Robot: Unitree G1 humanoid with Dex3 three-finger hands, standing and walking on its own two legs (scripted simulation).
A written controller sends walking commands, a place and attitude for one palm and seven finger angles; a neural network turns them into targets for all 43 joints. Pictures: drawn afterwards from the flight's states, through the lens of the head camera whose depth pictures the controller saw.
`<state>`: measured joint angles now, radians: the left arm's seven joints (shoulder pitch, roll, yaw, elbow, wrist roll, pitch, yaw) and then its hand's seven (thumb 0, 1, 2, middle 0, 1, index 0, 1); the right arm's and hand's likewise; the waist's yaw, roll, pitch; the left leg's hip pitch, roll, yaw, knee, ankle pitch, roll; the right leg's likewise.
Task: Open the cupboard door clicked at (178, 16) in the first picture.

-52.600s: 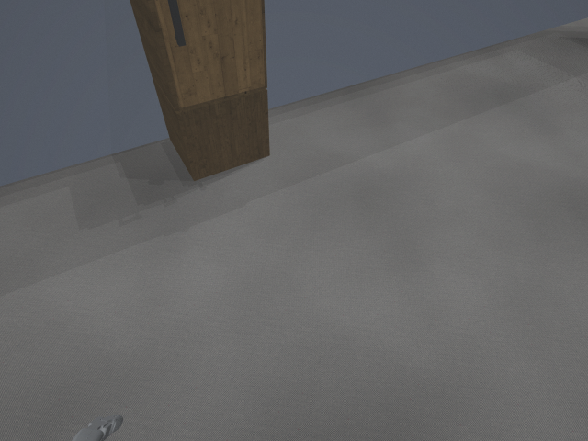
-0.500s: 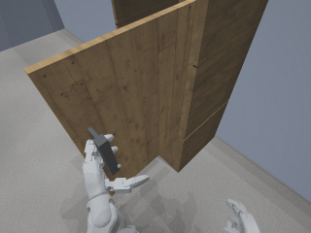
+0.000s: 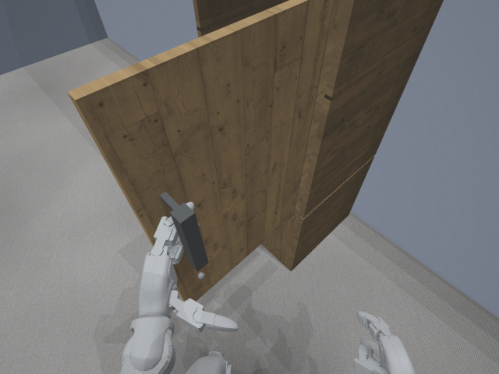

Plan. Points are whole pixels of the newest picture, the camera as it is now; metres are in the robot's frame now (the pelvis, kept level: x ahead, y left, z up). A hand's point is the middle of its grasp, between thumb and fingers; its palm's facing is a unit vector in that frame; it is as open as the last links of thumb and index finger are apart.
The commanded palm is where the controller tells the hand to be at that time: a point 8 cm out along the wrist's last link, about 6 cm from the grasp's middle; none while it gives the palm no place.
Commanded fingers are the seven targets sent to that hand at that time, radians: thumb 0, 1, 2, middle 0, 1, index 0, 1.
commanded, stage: slide the hand sideways off the handle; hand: left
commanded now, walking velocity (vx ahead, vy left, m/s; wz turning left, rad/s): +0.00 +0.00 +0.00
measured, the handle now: (183, 232) +0.32 +0.13 +0.06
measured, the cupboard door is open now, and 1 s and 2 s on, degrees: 91 92 92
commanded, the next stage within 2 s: draw the hand back to the body in 1.06 s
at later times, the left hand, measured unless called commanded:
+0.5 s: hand (184, 304) +0.21 +0.10 +0.06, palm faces -0.06 -1.00 -0.01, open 16.2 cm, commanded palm +0.19 +0.17 +0.06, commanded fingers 0.00 -0.50 0.30 -0.15 -0.30 -0.15 -0.30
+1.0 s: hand (139, 331) +0.18 +0.16 +0.06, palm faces +0.02 -1.00 -0.04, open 16.2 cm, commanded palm +0.14 +0.21 +0.06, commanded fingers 0.00 -0.50 0.30 -0.15 -0.30 -0.15 -0.30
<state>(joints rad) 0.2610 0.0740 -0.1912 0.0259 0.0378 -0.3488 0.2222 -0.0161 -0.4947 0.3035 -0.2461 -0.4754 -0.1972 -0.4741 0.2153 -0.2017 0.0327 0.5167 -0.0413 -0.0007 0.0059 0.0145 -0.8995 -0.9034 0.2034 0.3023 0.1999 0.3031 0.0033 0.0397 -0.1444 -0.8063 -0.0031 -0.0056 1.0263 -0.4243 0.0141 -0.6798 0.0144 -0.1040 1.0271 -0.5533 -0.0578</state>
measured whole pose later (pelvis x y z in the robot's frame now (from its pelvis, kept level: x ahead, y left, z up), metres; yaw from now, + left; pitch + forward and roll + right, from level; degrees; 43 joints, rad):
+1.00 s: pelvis +0.00 +0.00 -0.02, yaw -1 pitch +14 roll -2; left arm 0.66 0.19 0.04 -0.24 -0.23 -0.42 -0.15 -0.02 -0.50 0.30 -0.16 -0.31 -0.17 -0.31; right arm 0.23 -0.22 0.00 0.43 0.02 -0.04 -0.04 0.02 -0.90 -0.90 0.20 0.30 0.20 0.30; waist 0.02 0.04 -0.16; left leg -0.89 0.02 -0.01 1.13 -0.48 0.01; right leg -0.75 0.04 -0.11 1.10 -0.59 -0.06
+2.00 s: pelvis +0.02 +0.03 +0.05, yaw -2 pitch +3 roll -2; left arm 0.63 0.34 0.17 -0.46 -0.06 -0.03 0.13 -0.01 -0.02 0.51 -0.18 -0.30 -0.17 -0.30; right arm 0.26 -0.22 0.07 0.51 0.03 -0.07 -0.11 0.02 -0.90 -0.90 0.20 0.30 0.20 0.30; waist 0.05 0.06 -0.09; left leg -0.43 -0.01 0.03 0.72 -0.34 0.05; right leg -0.29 0.02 -0.05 0.64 -0.40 -0.01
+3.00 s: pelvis +0.02 +0.01 +0.07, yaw -3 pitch -2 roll -1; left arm 0.47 0.37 0.38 -0.40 -0.06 -0.13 0.11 0.01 0.89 0.90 -0.21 -0.30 -0.21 -0.30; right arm 0.16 -0.24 0.02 0.61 0.01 -0.04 -0.07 0.02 -0.90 -0.90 0.20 0.30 0.20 0.30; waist 0.04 0.07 0.01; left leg -0.22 0.02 0.05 0.45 -0.20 0.02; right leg -0.08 0.06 -0.03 0.35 -0.24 -0.04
